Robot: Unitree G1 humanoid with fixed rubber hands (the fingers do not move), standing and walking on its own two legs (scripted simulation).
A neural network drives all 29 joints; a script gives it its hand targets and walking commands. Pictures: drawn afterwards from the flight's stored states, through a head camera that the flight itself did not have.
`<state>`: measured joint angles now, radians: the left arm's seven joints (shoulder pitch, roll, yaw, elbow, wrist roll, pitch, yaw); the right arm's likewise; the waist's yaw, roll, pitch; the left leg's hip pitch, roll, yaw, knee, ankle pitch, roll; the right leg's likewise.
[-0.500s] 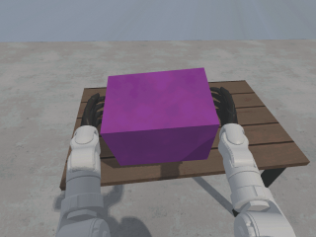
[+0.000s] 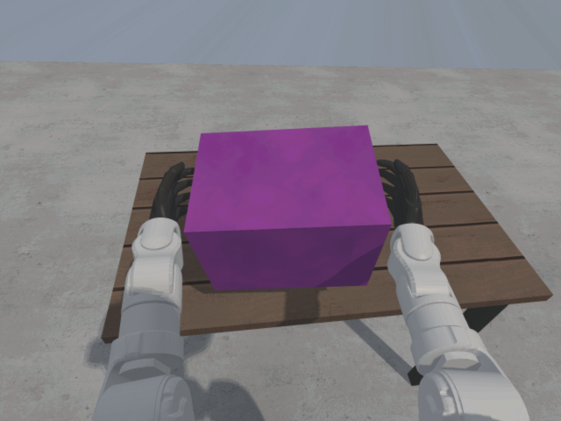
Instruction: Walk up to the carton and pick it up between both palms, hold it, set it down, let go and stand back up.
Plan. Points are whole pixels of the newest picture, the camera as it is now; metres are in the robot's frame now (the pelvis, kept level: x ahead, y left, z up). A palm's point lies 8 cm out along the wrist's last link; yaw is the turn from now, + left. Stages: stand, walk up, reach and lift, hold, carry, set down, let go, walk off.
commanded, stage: set down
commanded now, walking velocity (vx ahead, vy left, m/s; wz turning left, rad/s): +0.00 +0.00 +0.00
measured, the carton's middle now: (287, 212) +0.41 +0.00 +0.07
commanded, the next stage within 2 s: none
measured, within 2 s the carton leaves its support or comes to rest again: neither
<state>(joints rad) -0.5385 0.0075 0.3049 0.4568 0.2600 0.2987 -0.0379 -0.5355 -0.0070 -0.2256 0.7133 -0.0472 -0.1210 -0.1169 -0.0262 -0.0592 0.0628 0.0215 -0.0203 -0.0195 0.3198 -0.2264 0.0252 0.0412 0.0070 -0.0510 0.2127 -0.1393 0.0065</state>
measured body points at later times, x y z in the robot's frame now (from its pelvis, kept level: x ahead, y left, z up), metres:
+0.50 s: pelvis +0.00 +0.00 +0.00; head -0.01 +0.03 +0.45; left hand +0.41 +0.16 +0.10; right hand +0.38 -0.19 +0.11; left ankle -0.03 +0.09 -0.75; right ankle -0.01 -0.12 -0.75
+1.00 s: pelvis +0.02 +0.01 +0.00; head +0.04 +0.04 +0.45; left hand +0.45 +0.17 +0.08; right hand +0.41 -0.18 +0.09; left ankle -0.02 +0.09 -0.75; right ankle -0.01 -0.12 -0.75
